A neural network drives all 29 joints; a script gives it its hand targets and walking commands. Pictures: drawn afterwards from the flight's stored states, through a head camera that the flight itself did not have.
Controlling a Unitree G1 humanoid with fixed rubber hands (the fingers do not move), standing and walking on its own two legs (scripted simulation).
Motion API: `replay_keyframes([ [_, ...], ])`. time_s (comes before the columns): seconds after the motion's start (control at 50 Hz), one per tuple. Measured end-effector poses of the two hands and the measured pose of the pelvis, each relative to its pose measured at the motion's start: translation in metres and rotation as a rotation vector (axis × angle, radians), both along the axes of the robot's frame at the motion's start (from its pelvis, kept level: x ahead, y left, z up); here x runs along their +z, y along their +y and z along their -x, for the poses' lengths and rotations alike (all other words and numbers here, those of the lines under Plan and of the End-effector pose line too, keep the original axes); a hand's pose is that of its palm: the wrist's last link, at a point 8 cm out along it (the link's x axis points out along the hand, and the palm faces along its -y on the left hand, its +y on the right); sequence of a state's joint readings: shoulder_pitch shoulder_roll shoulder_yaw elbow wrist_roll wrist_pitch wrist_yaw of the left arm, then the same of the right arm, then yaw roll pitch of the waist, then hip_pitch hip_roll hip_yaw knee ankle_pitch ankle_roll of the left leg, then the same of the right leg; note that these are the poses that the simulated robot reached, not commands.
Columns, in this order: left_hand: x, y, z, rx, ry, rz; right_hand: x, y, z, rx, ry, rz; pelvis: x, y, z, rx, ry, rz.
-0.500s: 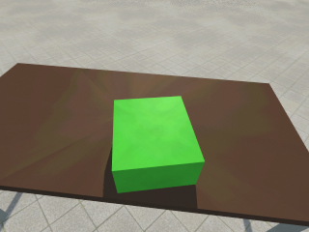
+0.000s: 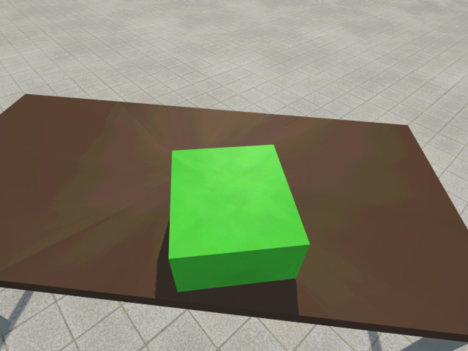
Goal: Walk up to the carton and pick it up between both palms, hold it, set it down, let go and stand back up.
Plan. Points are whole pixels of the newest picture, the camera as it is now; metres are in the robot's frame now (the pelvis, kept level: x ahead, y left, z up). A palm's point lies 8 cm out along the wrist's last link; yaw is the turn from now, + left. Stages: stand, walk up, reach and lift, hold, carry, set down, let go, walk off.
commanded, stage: stand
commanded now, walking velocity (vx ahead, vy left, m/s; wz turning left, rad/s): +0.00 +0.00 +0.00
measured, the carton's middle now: (230, 210) +0.48 +0.03 -0.08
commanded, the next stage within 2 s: none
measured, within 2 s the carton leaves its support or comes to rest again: neither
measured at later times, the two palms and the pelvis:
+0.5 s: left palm out of the picture -0.01 +0.24 -0.14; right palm out of the picture -0.01 -0.24 -0.13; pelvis +0.00 +0.00 +0.00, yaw +0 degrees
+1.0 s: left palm out of the picture -0.01 +0.24 -0.14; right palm out of the picture -0.01 -0.24 -0.13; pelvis +0.00 +0.00 +0.00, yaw +0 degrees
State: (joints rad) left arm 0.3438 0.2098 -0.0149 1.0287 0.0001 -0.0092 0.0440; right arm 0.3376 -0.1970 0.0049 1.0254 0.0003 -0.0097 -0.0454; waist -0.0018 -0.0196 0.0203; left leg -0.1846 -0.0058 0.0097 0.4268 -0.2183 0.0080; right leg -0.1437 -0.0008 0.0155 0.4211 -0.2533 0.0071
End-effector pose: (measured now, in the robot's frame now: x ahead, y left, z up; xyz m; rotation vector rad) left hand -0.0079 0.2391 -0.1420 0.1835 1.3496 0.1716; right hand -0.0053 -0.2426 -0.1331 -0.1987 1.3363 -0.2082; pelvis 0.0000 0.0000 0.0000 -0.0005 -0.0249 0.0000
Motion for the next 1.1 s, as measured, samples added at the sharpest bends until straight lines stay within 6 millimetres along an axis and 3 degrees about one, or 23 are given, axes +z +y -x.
replay_keyframes([
  [1.1,-0.0006,-0.0030,0.0023,0.006,0.010,0.006,-0.0012,0.0026,0.0001,-0.001,0.008,-0.006,0.0000,0.0000,-0.0011,0.002,0.002,0.000],
])
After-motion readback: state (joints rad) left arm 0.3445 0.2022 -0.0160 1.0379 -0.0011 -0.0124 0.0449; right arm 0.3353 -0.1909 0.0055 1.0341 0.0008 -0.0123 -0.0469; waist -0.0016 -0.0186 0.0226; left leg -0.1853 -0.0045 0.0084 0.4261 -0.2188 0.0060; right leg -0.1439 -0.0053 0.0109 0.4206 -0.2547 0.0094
